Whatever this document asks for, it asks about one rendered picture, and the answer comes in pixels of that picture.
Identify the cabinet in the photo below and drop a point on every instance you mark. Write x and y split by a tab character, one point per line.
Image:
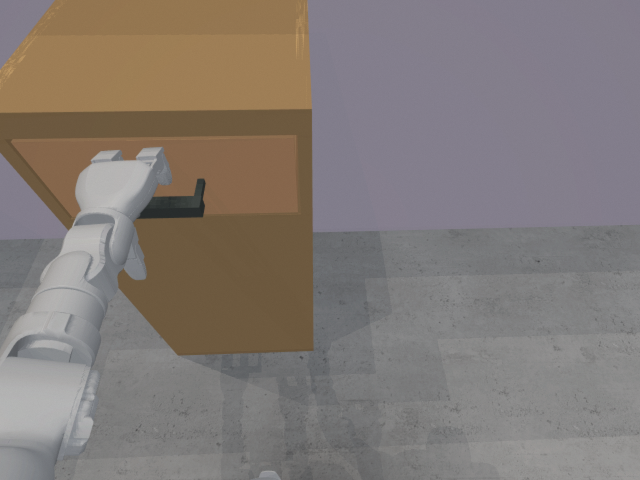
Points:
217	284

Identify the drawer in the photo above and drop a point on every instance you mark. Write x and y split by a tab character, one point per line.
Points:
243	174

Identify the left robot forearm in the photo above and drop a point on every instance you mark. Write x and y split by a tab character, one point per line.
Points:
62	322

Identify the handle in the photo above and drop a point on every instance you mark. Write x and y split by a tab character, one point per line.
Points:
177	206

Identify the robot left hand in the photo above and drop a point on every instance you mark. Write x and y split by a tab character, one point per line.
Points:
127	187

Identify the left robot upper arm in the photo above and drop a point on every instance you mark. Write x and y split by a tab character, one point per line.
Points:
47	410

